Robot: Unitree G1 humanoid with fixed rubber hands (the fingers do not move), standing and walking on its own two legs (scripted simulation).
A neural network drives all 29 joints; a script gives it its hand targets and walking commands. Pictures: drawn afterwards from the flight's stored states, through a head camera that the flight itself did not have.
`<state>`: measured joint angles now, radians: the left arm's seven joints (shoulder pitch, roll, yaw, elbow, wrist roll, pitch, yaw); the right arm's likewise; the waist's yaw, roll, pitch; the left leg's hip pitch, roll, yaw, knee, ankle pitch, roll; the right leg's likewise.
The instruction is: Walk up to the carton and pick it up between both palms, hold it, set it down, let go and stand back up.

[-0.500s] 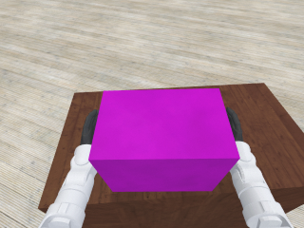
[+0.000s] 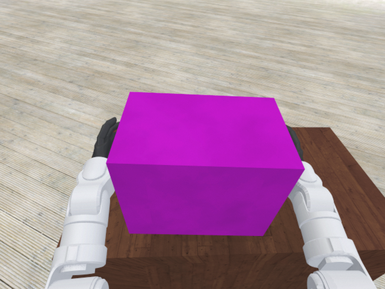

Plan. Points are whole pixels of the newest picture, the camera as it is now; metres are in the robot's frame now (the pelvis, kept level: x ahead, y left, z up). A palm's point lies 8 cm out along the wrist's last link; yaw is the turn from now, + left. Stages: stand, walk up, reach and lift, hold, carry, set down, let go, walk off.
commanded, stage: reach and lift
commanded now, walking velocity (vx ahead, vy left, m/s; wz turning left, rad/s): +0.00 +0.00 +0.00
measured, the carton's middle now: (199, 167) +0.34 -0.03 +0.11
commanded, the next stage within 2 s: hold in 1.38 s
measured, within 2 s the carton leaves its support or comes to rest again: neither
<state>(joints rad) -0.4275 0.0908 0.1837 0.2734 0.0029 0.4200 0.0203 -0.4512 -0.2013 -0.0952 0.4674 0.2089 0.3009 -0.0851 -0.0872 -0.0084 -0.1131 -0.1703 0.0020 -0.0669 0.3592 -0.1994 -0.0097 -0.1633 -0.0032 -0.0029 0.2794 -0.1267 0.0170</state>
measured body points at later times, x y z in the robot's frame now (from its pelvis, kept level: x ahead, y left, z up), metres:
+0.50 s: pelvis -0.01 +0.00 +0.00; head -0.05 +0.01 +0.45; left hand +0.37 +0.17 +0.17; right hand +0.36 -0.22 +0.15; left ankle -0.01 +0.12 -0.75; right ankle +0.01 -0.13 -0.75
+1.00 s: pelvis -0.01 -0.01 +0.00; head -0.05 +0.01 +0.45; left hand +0.37 +0.18 +0.18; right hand +0.37 -0.21 +0.18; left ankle -0.01 +0.12 -0.75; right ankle +0.01 -0.13 -0.75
